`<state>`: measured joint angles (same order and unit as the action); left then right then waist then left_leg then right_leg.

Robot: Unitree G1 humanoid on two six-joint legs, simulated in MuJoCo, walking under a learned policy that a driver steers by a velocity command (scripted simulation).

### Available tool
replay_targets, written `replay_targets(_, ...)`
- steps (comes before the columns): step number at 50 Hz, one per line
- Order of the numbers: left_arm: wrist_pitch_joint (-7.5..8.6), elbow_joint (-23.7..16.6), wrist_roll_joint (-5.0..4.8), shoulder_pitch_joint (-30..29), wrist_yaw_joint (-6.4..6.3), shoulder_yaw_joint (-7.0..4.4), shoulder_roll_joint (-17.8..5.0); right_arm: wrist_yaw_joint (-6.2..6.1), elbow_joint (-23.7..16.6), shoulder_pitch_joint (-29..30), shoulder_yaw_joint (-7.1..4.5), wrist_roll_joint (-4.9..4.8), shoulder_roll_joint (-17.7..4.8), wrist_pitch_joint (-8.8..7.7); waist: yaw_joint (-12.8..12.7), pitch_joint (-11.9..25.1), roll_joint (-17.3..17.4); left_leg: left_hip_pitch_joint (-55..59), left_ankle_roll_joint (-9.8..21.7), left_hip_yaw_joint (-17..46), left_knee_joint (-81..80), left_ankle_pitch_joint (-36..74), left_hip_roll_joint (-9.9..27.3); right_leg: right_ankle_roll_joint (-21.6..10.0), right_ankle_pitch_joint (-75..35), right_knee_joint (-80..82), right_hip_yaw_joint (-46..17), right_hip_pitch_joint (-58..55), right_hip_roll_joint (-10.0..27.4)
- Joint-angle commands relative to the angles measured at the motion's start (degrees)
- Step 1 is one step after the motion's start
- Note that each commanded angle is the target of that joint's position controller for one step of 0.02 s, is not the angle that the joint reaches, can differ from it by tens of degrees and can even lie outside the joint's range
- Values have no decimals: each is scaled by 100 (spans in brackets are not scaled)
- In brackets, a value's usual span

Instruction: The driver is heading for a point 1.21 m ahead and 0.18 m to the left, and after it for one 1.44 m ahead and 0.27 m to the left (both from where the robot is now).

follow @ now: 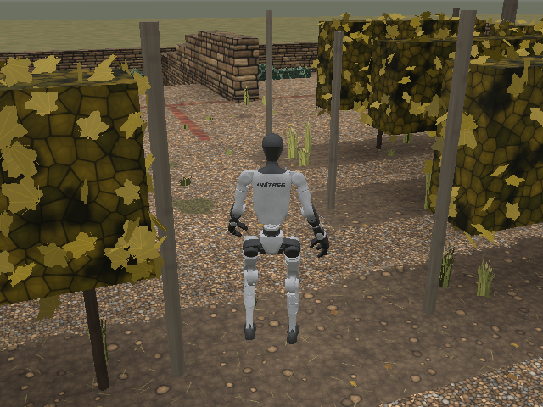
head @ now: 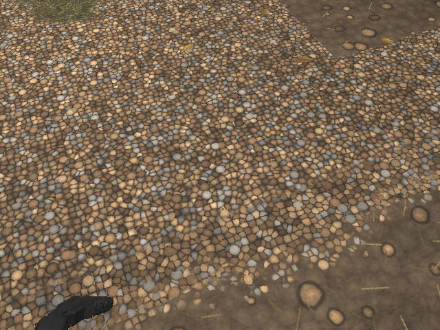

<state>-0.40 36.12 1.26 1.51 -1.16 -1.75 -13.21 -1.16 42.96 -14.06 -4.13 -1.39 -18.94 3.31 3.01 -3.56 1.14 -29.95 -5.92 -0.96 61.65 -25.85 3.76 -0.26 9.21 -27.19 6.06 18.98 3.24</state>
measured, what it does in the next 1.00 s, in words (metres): walks ahead: left foot, then right foot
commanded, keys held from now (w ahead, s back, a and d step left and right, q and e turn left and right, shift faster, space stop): q+shift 0.42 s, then e+shift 0.22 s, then w+e+shift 0.36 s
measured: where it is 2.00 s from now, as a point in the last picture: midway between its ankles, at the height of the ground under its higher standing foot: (266, 181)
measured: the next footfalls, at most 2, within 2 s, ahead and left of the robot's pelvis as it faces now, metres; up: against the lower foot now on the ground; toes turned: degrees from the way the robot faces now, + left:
left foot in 0.14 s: +0.05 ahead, +0.14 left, +0.00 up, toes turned +12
right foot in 0.62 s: +0.15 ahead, -0.06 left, +0.00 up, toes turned +27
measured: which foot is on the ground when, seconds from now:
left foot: up 0.00-0.12, down 0.14-1.00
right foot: down 0.00-0.14, up 0.16-0.60, down 0.62-0.80, up 0.82-1.00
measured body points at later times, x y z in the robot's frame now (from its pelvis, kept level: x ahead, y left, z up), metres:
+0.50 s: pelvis +0.02 +0.05 +0.01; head +0.05 +0.10 +0.45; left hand +0.06 +0.39 -0.10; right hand +0.31 -0.14 -0.06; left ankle +0.01 +0.14 -0.74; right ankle +0.13 -0.08 -0.69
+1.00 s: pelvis +0.14 +0.04 +0.00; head +0.16 +0.04 +0.45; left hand +0.28 +0.33 -0.08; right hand +0.21 -0.26 -0.11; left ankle +0.01 +0.14 -0.74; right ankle +0.22 -0.10 -0.65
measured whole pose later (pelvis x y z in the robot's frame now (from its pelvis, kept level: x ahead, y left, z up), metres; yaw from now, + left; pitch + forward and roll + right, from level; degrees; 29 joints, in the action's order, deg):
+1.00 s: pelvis +0.14 +0.04 +0.00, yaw +8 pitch +3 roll +2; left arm 1.3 35.6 -2.5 11.3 1.2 -3.3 -17.8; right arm -0.6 42.6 -23.1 -4.9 0.3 -18.6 -4.8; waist 4.8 1.3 -1.2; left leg -1.2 -0.4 -5.3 17.6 -19.0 -0.4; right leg 0.0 13.6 -67.4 -2.9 42.1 5.0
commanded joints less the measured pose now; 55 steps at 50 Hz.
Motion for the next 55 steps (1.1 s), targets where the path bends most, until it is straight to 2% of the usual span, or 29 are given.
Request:
replay_targets(1, 116, -303, -19, -314, -73, -346, -878, 36, -496, -183, -38, 44, -130, 37, -116, 919, -899, 542, 91, -69, -824, 548, 219, -1158, -1403, 876, -467, -470, 1422)
replay_targets(4, 80, -126, -127, -97, -79, -457, -1091, 194, -677, -147, -97, 40, -296, 34, -124, 1080, -928, 958, 340, -303, -1640, 746, 136, -1010, -1423, 553, -347, -786, 1682)
replay_targets(6, 60, -17, -261, -97, -54, -458, -965, 201, -585, -504, -203, 73, -405, 60, 76, 1038, -663, 1667, 663, -445, -2562, 1393, -159, -508, -596, -164, 10, -468, 1461)
replay_targets(7, 45, 100, -269, 96, -6, -427, -742, 112, -562, -743, -306, 117, -643, 34, 105, 755, 112, 2064, 959, 166, -3255, 2348, -29, -52, 271, -1131, 348, 135, 1010)
replay_targets(8, -5, -115, -25, 149, 16, -361, -510, -23, -780, -712, -502, 132, -1549, -20, -140, 374, 2252, 2592, 1782, 2609, -3892, 4426, 1411, 627, 2766, -3156, 604, 1923, 108)
replay_targets(9, 9, -364, -8, -549, -37, -402, -736, 40, -993, -613, -465, 352, -1627, -168, 200, 827, 1793, 2337, 2565, 3455, -4279, 4012, 1747, 609, 3044, -4169, -669, 2356, -362)
replay_targets(10, 9, -348, -120, -642, -92, -452, -885, 91, -1006, -434, -448, 371, -1525, -284, 155, 754, 1129, 2295, 2401, 3072, -4397, 3143, 1528, 439, 2571, -4394, -967, 2458, -305)
replay_targets(11, 25, -274, -136, -512, -147, -487, -901, 63, -1044, -155, -434, 216, -1380, -331, -47, 635, 814, 2287, 2093, 2767, -4353, 2659, 1221, 323, 2004, -4228, -1109, 2492, -227)
replay_targets(12, 11, -127, -65, -282, -209, -507, -946, 25, -1087, 143, -363, 100, -1159, -287, -190, 620, 640, 2221, 1854, 2476, -4259, 2508, 1069, 285, 1615, -4073, -1154, 2472, -159)
replay_targets(15, 65, 4, -54, 4, -157, -516, -894, -104, -1290, 375, -233, 87, -835, -187, -333, 953, 628, 2102, 1705, 2197, -4083, 3007, 711, 360, 962, -3865, -1174, 1938, -399)
replay_targets(20, 133, 62, -191, -90, -108, -448, -810, -193, -1356, 266, -309, 67, -1014, -98, -253, 982, 632, 2430, 1729, 2729, -3966, 2775, 577, 520, 808, -2429, -1430, 1815, -673)
replay_targets(21, 148, 107, -136, -56, -82, -431, -802, -192, -1410, 322, -321, 30, -1017, -98, -227, 1016, 621, 2423, 1688, 2767, -3963, 2535, 493, 523, 755, -2193, -1436, 1725, -725)
replay_targets(25, 115, 281, -136, 249, 15, -381, -883, -111, -1398, 440, -149, 185, -725, -86, -91, 1162, 817, 2114, 1719, 2501, -3736, 3006, 614, 521, 752, -1898, -1146, 900, -358)
replay_targets(28, 140, 291, -138, 362, 107, -267, -720, 6, -1246, 563, 104, 294, -225, -124, -106, 1100, 672, 1744, 1762, 2338, -3714, 3243, 632, 391, 852, -1297, -1011, 17, -78)
replay_targets(30, 173, 313, -143, 473, 166, -209, -638, 79, -1090, 663, 143, 296, -232, -192, -268, 831, 631, 1491, 1565, 2051, -3761, 2622, 411, 238, -33, -63, -867, -692, -184)
replay_targets(31, 176, 221, -91, 336, 165, -240, -873, 86, -998, 487, 87, 301, -401, -243, -185, 651, 517, 1514, 1382, 1960, -3748, 2136, 195, 119, -598, 181, -1050, -718, -179)
replay_targets(32, 177, 84, -70, 266, 145, -327, -1332, 59, -978, 334, 14, 358, -616, -282, -10, 563, 80, 1557, 1166, 1709, -3410, 1510, -133, -72, -1685, 73, -1544, -595, 159)
replay_targets(33, 155, 138, -144, 388, 114, -362, -1509, 42, -1026, 152, 13, 445, -560, -316, 198, 766, -448, 1554, 928, 1119, -3272, 343, -605, -399, -1007, 141, -1843, -574, 284)
replay_targets(34, 128, 258, -264, 700, 90, -410, -1488, 24, -1118, 447, 27, 402, -483, -346, 28, 715, -759, 1480, 767, 597, -2929, -368, -863, -736, 1452, 492, -2227, -275, 281)
replay_targets(35, 139, 355, -270, 1117, 98, -401, -1412, 24, -1165, 720, 0, 244, -471, -391, -190, 432, -937, 1288, 729, 422, -2579, -611, -856, -967, 3504, 1044, -2956, 25, 503)
replay_targets(37, 185, 335, -288, 1158, 64, -402, -1462, 75, -1207, 790, -4, 37, -304, -564, -107, -136, -1484, 1258, 773, 374, -2576, -308, -820, -1167, 4125, 1670, -3838, 485, 781)
replay_targets(39, 176, 37, -345, 546, 0, -388, -1324, 116, -1017, 245, -59, 61, -237, -786, 322, 14, -1249, 2693, 956, 631, -3550, 231, -516, -798, 3308, 1273, -3363, 1337, 304)
replay_targets(40, 185, -212, -356, 217, -14, -330, -1063, 96, -797, -386, -158, 147, -471, -852, 604, 261, -819, 3927, 1104, 1083, -3963, 5, -46, -345, 2749, 526, -2680, 2297, -170)
replay_targets(41, 243, -534, -417, -116, -16, -202, -619, 82, -573, -1026, -282, 194, -832, -874, 780, 442, 249, 4701, 1459, 2521, -4806, -1104, 977, 43, 1943, -1128, -1667, 3241, -628)
replay_targets(42, 311, -646, -431, 2, 11, -182, -674, 96, -592, -666, -316, 173, -879, -893, 499, 233, 796, 4358, 1816, 3726, -5088, -1512, 1868, -31, 1717, -2483, -1566, 3705, -209)
replay_targets(43, 324, -571, -424, 291, 49, -233, -828, 60, -695, -428, -209, 161, -522, -911, 248, 157, 414, 4116, 1855, 3519, -5083, -1465, 1899, -89, 1443, -3231, -1571, 3862, 85)
replay_targets(45, 298, -492, -408, 669, 140, -219, -762, 44, -685, -328, -155, 96, -355, -916, 65, 116, 418, 3980, 1736, 2760, -5176, -1009, 1722, -91, 1047, -3904, -1429, 4074, 310)
replay_targets(51, 246, -753, -362, 192, 354, -97, -605, 54, -323, -591, -146, 210, -581, -923, 172, -312, 323, 3246, 1386, 328, -5469, 1145, 1164, 153, -139, -3993, -985, 3849, 583)
replay_targets(55, 288, -943, -399, -372, 508, 5, -516, 68, -93, -740, -171, 182, -810, -887, 270, -705, 243, 3125, 1171, -649, -5686, 1590, 1115, -64, -680, -2722, -468, 3301, 598)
